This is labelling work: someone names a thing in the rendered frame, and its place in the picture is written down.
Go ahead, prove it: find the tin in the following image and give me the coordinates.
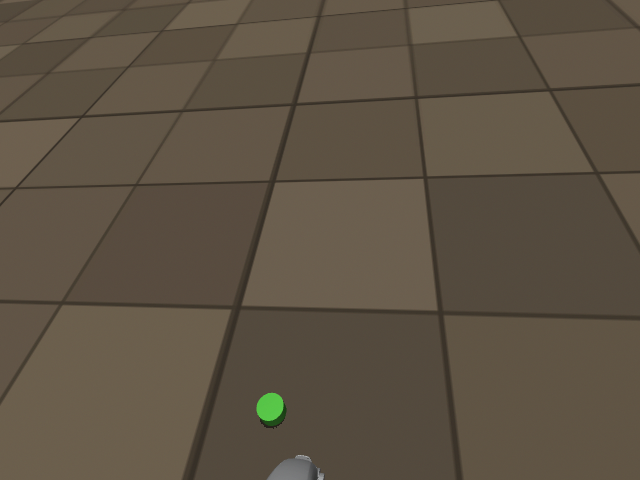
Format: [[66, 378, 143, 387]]
[[256, 393, 286, 426]]

